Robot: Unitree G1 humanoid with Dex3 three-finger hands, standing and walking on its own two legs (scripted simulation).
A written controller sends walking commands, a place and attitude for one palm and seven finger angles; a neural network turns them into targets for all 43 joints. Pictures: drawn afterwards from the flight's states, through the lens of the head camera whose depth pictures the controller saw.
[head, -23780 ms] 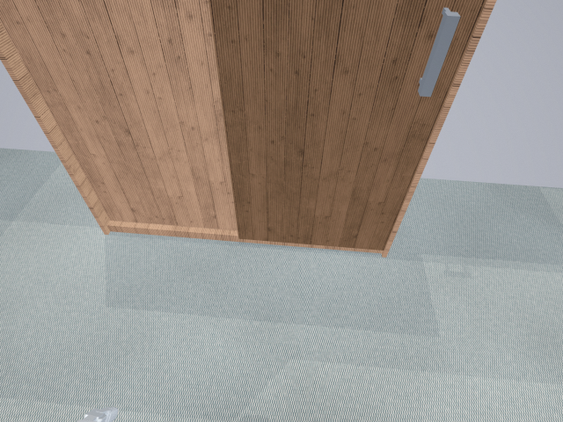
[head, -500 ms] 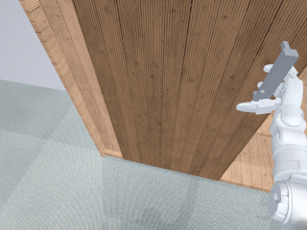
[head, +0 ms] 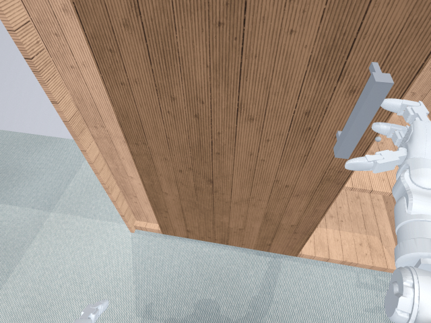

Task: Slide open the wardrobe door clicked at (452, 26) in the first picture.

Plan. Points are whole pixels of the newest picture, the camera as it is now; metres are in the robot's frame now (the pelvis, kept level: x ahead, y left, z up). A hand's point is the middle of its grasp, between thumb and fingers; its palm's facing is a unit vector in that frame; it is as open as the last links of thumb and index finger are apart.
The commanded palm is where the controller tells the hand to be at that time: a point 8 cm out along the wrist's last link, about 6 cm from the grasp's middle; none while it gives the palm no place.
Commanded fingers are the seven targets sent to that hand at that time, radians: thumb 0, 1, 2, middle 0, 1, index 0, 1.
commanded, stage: slip the hand off the handle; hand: right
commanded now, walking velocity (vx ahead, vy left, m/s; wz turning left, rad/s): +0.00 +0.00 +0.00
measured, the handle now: (356, 113) +0.49 -0.23 +0.14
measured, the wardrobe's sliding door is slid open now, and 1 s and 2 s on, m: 0.45 0.45 0.45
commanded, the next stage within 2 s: draw the hand back to the body in 0.94 s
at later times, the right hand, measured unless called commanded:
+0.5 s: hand (392, 155) +0.40 -0.27 +0.12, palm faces +0.26 +0.96 -0.12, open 14.7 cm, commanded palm +0.35 -0.31 +0.13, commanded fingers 0.00 0.55 -0.20 0.25 1.15 0.25 1.15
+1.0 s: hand (407, 198) +0.31 -0.26 +0.13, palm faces +0.29 +0.95 -0.13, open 14.7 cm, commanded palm +0.28 -0.30 +0.13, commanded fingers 0.00 0.55 -0.20 0.25 1.15 0.25 1.15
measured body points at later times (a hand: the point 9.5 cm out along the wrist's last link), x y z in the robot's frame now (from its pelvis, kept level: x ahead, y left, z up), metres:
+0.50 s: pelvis +0.00 -0.01 +0.00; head +0.02 -0.01 +0.45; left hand +0.08 +0.26 -0.11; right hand +0.38 -0.32 +0.13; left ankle -0.02 +0.11 -0.73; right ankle +0.02 -0.10 -0.73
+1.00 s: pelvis -0.01 +0.00 +0.00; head -0.02 +0.01 +0.45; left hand +0.17 +0.24 -0.07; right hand +0.29 -0.31 +0.14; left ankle -0.02 +0.11 -0.73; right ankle +0.02 -0.10 -0.73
